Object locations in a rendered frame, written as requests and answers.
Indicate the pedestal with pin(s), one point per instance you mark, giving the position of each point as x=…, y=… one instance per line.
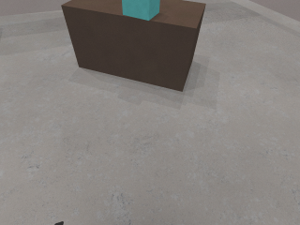
x=159, y=51

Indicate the carton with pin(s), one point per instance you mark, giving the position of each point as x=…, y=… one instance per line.
x=141, y=9

